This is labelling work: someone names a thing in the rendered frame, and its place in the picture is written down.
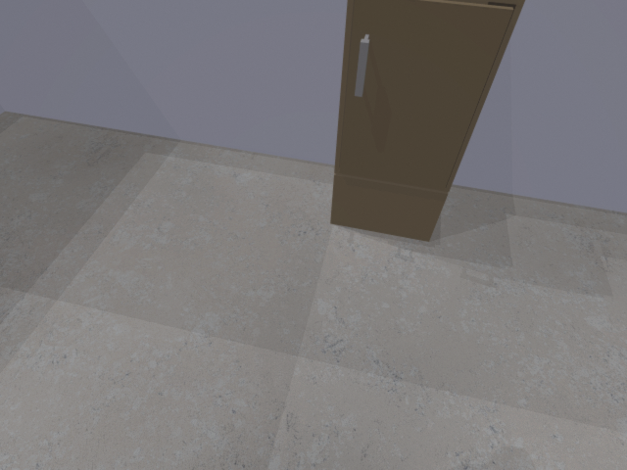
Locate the handle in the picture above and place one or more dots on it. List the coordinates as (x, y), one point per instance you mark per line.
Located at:
(362, 65)

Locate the cupboard door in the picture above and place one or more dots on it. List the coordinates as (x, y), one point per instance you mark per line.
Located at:
(427, 64)

